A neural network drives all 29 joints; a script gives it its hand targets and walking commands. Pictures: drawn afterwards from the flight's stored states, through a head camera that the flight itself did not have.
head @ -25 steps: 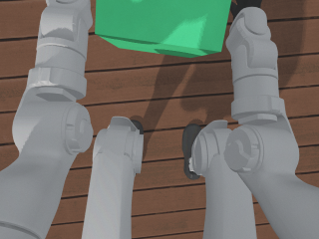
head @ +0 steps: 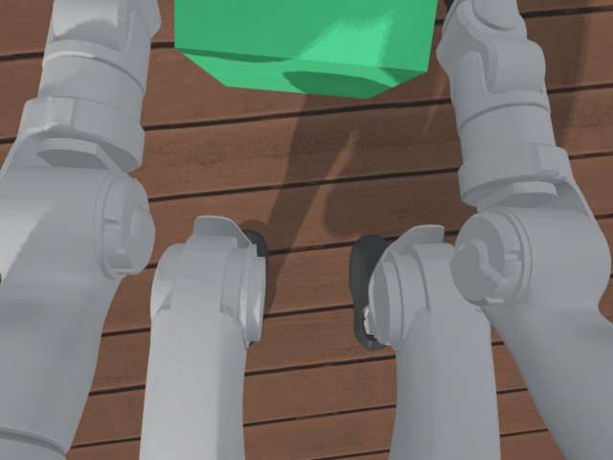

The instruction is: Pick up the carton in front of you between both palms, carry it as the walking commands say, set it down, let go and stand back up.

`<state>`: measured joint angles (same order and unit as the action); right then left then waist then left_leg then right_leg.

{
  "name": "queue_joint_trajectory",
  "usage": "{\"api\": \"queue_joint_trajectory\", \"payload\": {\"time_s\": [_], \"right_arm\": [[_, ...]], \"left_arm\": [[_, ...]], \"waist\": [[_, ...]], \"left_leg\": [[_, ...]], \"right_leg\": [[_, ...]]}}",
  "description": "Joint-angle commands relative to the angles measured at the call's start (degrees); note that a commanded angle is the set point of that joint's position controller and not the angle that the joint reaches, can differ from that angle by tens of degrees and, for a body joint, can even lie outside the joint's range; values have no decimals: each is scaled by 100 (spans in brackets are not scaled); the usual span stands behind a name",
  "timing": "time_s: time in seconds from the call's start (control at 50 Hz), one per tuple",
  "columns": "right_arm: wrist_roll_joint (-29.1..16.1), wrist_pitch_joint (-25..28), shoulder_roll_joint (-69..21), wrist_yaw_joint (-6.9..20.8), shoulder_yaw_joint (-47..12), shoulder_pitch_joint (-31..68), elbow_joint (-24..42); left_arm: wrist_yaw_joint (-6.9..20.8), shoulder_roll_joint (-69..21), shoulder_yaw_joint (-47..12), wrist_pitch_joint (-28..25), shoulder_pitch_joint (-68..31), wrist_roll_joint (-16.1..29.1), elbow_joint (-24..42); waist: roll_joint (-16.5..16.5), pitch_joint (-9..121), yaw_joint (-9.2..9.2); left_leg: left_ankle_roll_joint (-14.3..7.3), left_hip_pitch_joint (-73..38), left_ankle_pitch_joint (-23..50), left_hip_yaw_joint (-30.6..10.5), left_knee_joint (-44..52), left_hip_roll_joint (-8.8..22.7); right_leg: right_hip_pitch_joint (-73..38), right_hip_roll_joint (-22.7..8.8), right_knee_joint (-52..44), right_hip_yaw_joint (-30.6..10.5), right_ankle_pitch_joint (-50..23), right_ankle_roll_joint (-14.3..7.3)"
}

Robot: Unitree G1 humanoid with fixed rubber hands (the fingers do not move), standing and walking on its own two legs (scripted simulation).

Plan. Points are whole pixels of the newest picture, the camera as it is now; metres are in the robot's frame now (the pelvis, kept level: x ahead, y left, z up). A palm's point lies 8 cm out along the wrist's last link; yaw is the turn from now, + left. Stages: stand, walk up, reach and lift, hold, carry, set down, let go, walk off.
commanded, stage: set down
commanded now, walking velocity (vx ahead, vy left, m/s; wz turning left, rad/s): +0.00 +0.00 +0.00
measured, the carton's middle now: out of the picture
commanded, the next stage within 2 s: none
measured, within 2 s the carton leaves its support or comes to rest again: neither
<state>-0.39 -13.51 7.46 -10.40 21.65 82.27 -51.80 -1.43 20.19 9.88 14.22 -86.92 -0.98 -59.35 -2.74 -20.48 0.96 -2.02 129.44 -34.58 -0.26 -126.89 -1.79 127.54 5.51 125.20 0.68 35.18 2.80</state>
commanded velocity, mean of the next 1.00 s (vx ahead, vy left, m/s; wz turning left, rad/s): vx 0.00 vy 0.00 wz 0.00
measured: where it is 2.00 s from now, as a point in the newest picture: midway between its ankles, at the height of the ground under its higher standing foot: (307, 309)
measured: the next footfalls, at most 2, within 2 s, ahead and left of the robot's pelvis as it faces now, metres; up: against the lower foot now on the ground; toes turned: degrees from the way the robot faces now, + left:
none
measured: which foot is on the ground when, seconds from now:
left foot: down 0.00-1.00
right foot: down 0.00-1.00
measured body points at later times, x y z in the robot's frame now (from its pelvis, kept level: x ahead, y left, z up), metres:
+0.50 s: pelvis -0.01 +0.00 -0.01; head +0.36 +0.04 +0.22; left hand +0.56 +0.20 -0.18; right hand +0.56 -0.11 -0.18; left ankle +0.10 +0.10 -0.34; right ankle +0.11 -0.12 -0.34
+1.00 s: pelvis +0.00 +0.00 -0.01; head +0.38 +0.04 +0.21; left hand +0.57 +0.25 -0.19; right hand +0.57 -0.15 -0.19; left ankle +0.10 +0.11 -0.34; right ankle +0.11 -0.12 -0.34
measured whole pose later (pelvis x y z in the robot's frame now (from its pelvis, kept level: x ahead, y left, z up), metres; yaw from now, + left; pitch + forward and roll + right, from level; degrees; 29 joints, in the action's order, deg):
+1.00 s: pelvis +0.00 +0.00 -0.01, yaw +0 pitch +32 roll -3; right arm -10.1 -5.7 17.1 -8.7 11.7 86.3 -61.6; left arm -0.2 30.8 3.8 5.1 -91.8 10.4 -69.5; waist -2.0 -29.1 0.5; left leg -1.7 126.3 -36.3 -0.3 -130.8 -1.7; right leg 124.5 5.6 129.1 1.1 36.9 2.7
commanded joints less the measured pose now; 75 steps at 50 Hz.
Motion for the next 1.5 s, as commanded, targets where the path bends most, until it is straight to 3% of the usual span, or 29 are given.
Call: {"api": "queue_joint_trajectory", "payload": {"time_s": [0.0, 0.12, 0.22, 0.5, 0.64, 0.68, 0.74, 0.76, 0.78, 0.82, 0.9, 1.0, 1.16, 1.32, 1.48], "right_arm": [[-600, 208, -4917, 1525, -2099, 3599, 608], [-577, 181, -4762, 1559, -1955, 3594, 338], [-440, 115, -4603, 1649, -1707, 3339, -3], [-10, -9, -3797, 1730, -1006, 2618, -613], [97, 63, -3379, 1640, -840, 2476, -666], [115, 132, -2819, 1519, -733, 2360, -638], [285, 442, 23, 827, -137, 1538, -683], [239, 626, 1090, 520, -41, 1405, -639], [52, 745, 1350, 343, -113, 1602, -534], [-324, 888, 1586, 177, -337, 1906, -544], [-919, 958, 1559, 164, -946, 2141, -364], [-1144, 839, 1414, 137, -1174, 1885, -172], [-938, 429, 1427, -137, -962, 1656, 874], [-385, 267, 1019, -13, -390, 1124, 378], [-228, 219, 1077, 80, -244, 1094, 737]], "left_arm": [[1553, -5002, -1503, -267, -3134, 625, 859], [1637, -4803, -1232, -214, -2915, 463, 465], [1768, -4714, -974, -115, -2655, 219, 167], [1881, -3978, -398, 113, -1940, -394, -352], [1825, -3601, -315, 60, -1834, -536, -368], [1704, -3042, -188, -27, -1674, -574, -415], [920, 8, 478, -404, -1331, -697, -309], [579, 1074, 557, -609, -1483, -568, -50], [329, 1366, 405, -732, -1804, -301, -1], [83, 1597, 86, -927, -2236, 304, -35], [48, 1625, -524, -1085, -2359, 1089, -273], [176, 1722, -745, -1003, -2109, 1369, -474], [114, 2006, -413, -607, -2030, 1048, 476], [283, 1464, -71, -468, -1554, 556, -5], [337, 1494, 150, -402, -1529, 297, 300]], "waist": [[318, 6516, 257], [108, 5716, 350], [207, 4820, 387], [291, 3300, 312], [280, 3207, 244], [294, 3323, 224], [349, 3801, 163], [365, 4166, 136], [392, 4652, 117], [467, 5404, 79], [459, 6241, 14], [462, 6979, -18], [700, 8630, -51], [690, 7061, -162], [796, 7895, -151]], "left_leg": [[72, -3422, 2233, 28, 1005, -328], [2, -3160, 1826, -7, 979, -279], [-43, -2887, 1505, -40, 965, -264], [-125, -2522, 699, -205, 1013, -208], [-55, -2715, 784, -201, 951, -167], [12, -2869, 902, -178, 929, -136], [179, -3333, 1209, -156, 924, -21], [222, -3481, 1460, -156, 903, -1], [236, -3626, 1804, -191, 850, 9], [263, -3848, 2382, -283, 717, 24], [232, -4039, 2892, -342, 573, 119], [196, -4151, 2804, -199, 692, 145], [117, -5012, 2671, 76, 1393, -46], [158, -4112, 2007, 5, 2326, -40], [231, -5107, 2442, -5, 3101, -92]], "right_leg": [[-2909, 329, -592, 323, -1911, -199], [-2612, 324, -598, 306, -1483, -201], [-2272, 332, -593, 254, -1139, -247], [-1902, 304, -581, 203, -366, -328], [-2086, 261, -541, 231, -454, -244], [-2184, 211, -514, 270, -540, -175], [-2518, 76, -508, 341, -853, -34], [-2649, 63, -495, 333, -1081, -13], [-2785, 70, -456, 311, -1405, -2], [-2906, 10, -303, 266, -2002, -7], [-2974, -127, -241, 206, -2454, -27], [-3448, -134, -376, 279, -2515, -63], [-4161, 68, -1147, 446, -2369, -129], [-3285, 10, -2090, 363, -1731, -84], [-3528, 48, -2876, 456, -1842, -49]]}}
